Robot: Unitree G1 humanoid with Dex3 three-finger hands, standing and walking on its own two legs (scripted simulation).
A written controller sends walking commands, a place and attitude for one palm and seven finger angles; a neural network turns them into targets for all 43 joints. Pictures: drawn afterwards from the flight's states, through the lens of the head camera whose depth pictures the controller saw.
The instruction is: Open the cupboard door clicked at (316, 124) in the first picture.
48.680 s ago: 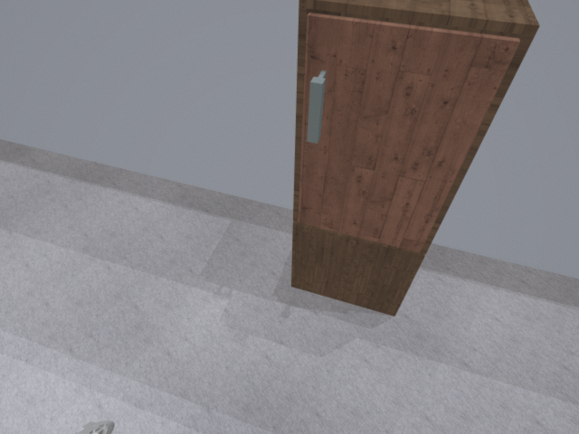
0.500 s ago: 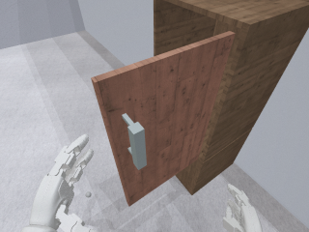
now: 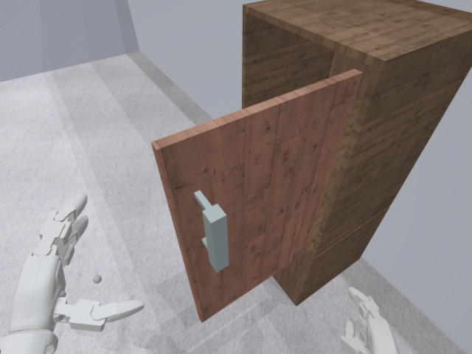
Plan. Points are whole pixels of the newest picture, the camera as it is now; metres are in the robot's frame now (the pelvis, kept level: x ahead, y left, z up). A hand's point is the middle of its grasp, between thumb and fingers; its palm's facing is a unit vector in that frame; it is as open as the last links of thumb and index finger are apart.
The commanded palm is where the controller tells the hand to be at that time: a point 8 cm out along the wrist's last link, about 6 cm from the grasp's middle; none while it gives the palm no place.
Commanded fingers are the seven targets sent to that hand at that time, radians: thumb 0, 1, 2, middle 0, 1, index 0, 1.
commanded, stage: draw the hand back to the body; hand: left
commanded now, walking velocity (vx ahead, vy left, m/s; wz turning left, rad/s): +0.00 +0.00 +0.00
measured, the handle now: (210, 231) +0.28 +0.08 +0.09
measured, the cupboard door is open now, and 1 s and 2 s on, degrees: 90 90 90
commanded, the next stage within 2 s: step back with the hand held close in 0.84 s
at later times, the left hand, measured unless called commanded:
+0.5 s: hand (65, 234) +0.21 +0.25 +0.18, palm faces +0.45 -0.80 -0.39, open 8.7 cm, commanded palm +0.16 +0.28 +0.19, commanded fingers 0.00 0.90 0.90 -0.20 -0.30 -0.20 -0.30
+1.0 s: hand (63, 240) +0.19 +0.24 +0.18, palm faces +0.46 -0.80 -0.38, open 7.4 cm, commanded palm +0.15 +0.28 +0.19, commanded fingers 0.00 0.90 0.90 -0.20 -0.30 -0.20 -0.30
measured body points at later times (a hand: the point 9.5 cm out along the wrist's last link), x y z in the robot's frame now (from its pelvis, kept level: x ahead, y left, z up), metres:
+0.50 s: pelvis +0.02 -0.01 +0.01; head +0.00 -0.03 +0.46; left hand +0.18 +0.29 +0.20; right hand +0.21 -0.23 -0.06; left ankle -0.03 +0.10 -0.72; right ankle +0.01 -0.14 -0.72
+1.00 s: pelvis +0.00 -0.02 +0.02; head -0.02 -0.04 +0.47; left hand +0.16 +0.28 +0.20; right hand +0.19 -0.24 -0.07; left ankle -0.03 +0.10 -0.72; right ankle +0.01 -0.14 -0.72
